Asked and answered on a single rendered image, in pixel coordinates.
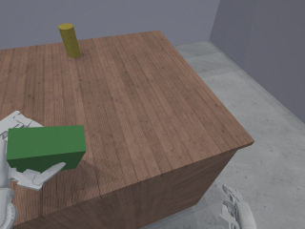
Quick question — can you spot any left robot hand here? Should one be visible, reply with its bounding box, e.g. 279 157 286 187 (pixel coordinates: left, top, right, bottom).
0 111 66 191

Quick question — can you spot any robot left forearm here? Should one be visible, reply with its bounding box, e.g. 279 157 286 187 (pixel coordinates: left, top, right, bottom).
0 187 18 229

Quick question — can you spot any sponge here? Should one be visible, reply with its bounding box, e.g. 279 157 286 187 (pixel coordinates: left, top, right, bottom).
7 125 87 174

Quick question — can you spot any table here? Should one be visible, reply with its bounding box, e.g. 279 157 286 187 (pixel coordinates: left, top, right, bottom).
0 30 254 229

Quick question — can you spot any right robot hand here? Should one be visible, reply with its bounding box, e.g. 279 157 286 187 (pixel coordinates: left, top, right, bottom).
219 184 257 229

